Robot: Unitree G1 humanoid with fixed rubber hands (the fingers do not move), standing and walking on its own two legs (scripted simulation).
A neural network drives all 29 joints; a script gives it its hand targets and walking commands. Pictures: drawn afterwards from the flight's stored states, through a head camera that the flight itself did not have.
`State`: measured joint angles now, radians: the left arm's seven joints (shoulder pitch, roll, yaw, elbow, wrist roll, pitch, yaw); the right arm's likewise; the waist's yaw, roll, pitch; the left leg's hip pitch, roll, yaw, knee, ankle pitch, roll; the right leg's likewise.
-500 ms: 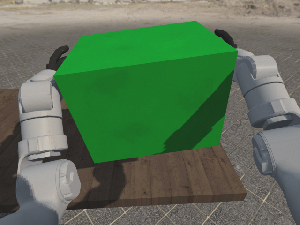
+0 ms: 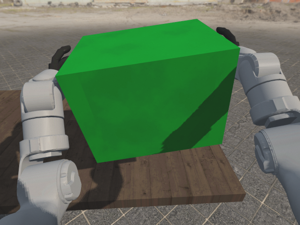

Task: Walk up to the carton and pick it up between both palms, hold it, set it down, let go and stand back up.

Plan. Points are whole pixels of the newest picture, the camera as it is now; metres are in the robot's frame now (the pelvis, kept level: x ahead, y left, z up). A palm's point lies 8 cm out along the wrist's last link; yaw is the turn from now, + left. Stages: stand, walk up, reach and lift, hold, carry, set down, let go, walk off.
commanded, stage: hold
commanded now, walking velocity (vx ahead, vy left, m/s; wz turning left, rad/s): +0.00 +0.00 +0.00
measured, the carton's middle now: (149, 87) +0.37 -0.01 +0.28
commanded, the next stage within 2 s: none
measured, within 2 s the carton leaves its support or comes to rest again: neither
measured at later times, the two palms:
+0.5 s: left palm (62, 75) +0.37 +0.19 +0.32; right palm (230, 58) +0.37 -0.20 +0.35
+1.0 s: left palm (63, 79) +0.37 +0.19 +0.31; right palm (231, 62) +0.36 -0.21 +0.34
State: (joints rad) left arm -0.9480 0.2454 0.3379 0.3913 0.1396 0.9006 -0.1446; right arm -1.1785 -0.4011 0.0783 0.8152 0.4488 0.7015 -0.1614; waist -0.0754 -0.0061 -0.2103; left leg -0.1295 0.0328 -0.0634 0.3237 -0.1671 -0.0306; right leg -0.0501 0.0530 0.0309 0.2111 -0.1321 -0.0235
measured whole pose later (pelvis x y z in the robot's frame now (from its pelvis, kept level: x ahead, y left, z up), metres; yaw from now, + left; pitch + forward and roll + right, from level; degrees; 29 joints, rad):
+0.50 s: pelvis +0.00 +0.00 +0.00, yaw +0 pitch -1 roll -1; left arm -0.99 0.24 0.35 0.46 0.15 0.88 -0.15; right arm -1.20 -0.41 0.08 0.85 0.44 0.69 -0.15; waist -0.07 0.01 -0.20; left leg -0.13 0.03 -0.06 0.31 -0.16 -0.03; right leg -0.05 0.05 0.04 0.21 -0.13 -0.02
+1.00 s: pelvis +0.00 +0.00 +0.00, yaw +0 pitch -2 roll -1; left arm -0.96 0.24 0.33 0.42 0.15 0.89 -0.15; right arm -1.17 -0.40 0.06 0.83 0.44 0.70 -0.15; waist -0.08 0.00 -0.19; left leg -0.12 0.03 -0.06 0.32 -0.16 -0.03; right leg -0.05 0.05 0.04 0.22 -0.13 -0.02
